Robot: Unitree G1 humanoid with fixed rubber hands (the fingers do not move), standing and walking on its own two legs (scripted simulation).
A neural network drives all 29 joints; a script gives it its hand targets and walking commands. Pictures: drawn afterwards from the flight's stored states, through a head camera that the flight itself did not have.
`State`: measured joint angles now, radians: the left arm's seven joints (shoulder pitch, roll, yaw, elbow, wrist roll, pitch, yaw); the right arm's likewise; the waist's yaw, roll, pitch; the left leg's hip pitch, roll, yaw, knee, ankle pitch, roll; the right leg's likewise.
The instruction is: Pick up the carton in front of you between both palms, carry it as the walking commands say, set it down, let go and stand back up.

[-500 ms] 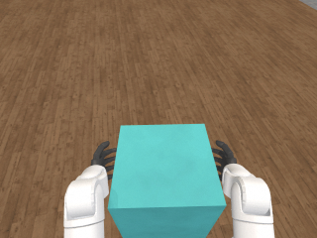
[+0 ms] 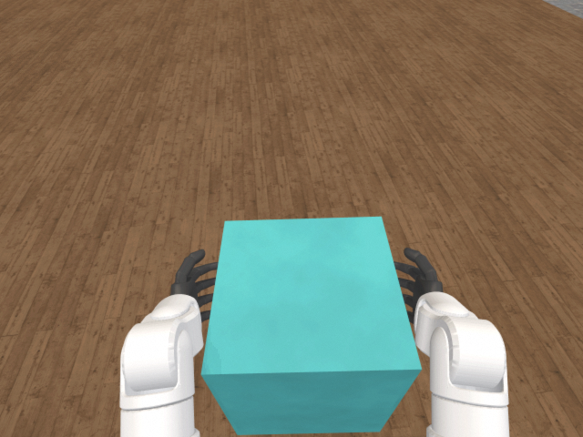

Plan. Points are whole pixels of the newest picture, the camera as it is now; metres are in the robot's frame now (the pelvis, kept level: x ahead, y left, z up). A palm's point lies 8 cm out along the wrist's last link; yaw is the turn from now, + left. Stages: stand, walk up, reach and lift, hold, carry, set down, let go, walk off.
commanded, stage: carry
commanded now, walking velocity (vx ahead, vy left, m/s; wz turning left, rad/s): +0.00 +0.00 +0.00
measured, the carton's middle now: (305, 331) +0.27 +0.00 +0.01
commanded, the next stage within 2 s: hold in 1.48 s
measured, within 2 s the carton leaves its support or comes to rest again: neither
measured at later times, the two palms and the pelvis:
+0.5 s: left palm (166, 335) +0.25 +0.17 +0.07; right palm (407, 325) +0.25 -0.13 +0.07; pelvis -0.01 +0.02 -0.01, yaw +1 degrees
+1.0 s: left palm (167, 360) +0.23 +0.17 +0.04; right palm (402, 351) +0.23 -0.13 +0.03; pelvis -0.06 +0.02 +0.00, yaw +1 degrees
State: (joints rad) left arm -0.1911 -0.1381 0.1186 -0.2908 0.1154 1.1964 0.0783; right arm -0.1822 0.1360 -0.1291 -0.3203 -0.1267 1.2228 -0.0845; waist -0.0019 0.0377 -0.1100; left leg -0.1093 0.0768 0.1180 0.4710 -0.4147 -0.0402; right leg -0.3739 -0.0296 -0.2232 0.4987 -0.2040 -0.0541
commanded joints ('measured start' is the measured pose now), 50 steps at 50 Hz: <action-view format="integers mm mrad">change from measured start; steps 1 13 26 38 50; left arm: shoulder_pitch -412 -408 -419 -392 -514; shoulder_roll -929 -904 -902 -820 -861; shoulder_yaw -715 -735 -731 -593 -415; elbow -64 -74 44 201 476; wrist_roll -395 -406 -348 -208 -70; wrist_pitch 6 12 -88 -266 -528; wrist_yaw -241 -247 -261 -254 -277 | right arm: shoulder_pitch -461 -420 -446 -428 -544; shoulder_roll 899 879 881 803 844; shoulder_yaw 747 725 735 619 433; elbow -72 -56 56 207 483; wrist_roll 434 407 357 232 82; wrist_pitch -9 -12 -115 -297 -556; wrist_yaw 261 258 270 265 279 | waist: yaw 2 1 2 2 3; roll -46 9 -25 -29 -40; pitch -347 -268 -198 -159 -183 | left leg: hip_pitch -39 27 -66 -119 -133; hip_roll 60 97 86 82 71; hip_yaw -24 -11 -13 -34 -40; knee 27 40 -8 -60 -58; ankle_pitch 551 771 407 224 169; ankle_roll -10 17 42 58 68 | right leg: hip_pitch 367 201 198 180 186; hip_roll -157 -110 -132 -134 -134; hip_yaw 143 100 128 143 149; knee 63 95 46 -12 -26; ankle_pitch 842 514 374 230 209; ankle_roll -28 7 8 20 24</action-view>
